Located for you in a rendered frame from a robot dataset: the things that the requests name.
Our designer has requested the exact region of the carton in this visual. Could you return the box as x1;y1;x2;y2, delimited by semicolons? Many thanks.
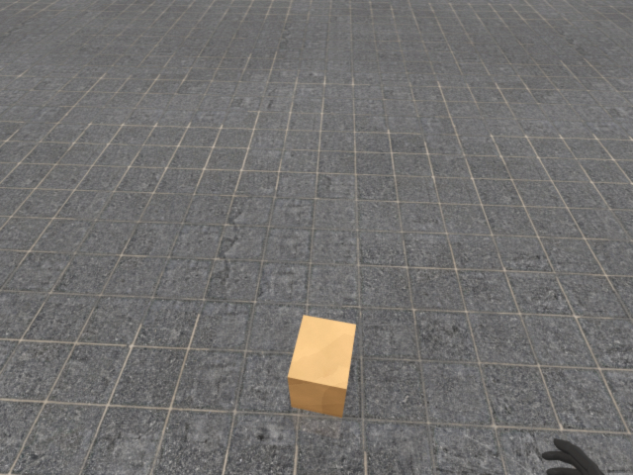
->
288;315;356;418

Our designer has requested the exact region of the right robot hand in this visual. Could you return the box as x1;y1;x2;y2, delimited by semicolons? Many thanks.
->
542;438;604;475

